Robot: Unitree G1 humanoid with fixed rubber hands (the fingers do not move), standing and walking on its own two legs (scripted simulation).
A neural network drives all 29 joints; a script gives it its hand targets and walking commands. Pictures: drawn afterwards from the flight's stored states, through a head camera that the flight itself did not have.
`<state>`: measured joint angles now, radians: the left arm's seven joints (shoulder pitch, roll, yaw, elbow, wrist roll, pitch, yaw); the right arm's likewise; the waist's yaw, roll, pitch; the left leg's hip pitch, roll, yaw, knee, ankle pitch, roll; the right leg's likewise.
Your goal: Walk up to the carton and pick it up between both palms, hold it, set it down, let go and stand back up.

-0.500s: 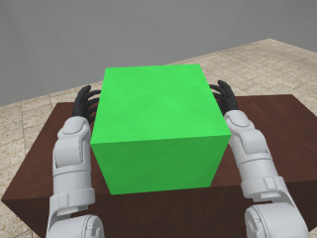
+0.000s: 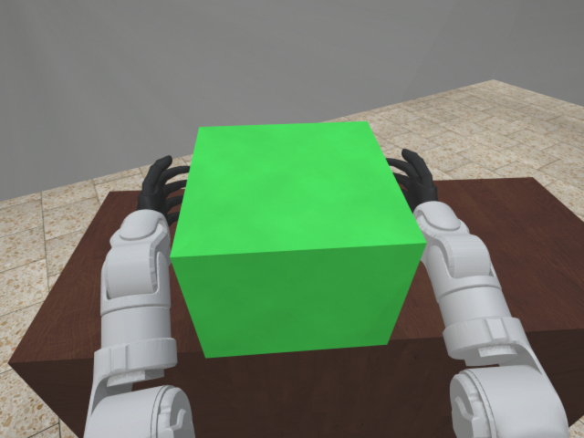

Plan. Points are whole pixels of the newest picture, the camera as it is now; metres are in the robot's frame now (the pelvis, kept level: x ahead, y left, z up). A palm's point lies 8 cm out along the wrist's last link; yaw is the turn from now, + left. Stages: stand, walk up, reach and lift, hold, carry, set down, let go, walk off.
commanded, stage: hold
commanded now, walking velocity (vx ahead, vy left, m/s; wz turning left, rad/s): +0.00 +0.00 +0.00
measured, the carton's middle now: (290, 233) +0.39 +0.00 +0.14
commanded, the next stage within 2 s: none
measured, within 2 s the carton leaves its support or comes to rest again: neither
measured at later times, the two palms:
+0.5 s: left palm (156, 217) +0.37 +0.18 +0.19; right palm (415, 202) +0.38 -0.17 +0.19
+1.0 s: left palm (158, 209) +0.37 +0.18 +0.20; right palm (418, 201) +0.38 -0.18 +0.19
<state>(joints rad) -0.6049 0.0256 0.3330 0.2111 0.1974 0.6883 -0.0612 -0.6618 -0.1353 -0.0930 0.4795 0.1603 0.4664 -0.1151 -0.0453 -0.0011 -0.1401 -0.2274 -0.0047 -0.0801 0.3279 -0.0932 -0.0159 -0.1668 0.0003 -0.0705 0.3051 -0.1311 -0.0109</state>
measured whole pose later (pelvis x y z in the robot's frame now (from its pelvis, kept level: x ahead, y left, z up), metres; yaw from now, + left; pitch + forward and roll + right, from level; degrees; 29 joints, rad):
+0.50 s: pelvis +0.02 +0.00 +0.00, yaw +0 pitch +1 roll -1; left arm -0.53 0.01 0.33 0.10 0.17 0.68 -0.06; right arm -0.60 -0.13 -0.06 0.35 0.16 0.48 -0.13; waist -0.05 0.00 -0.14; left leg -0.23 0.00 -0.08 0.33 -0.11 -0.02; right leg -0.17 0.00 -0.07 0.31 -0.15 -0.01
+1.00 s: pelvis +0.01 +0.00 +0.00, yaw +0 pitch +0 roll -1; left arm -0.63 0.03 0.33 0.26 0.19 0.66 -0.06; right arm -0.68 -0.14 -0.11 0.51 0.16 0.45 -0.11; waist -0.04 0.00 -0.14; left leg -0.23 0.00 -0.08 0.33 -0.10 -0.02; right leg -0.17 0.00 -0.07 0.31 -0.14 -0.01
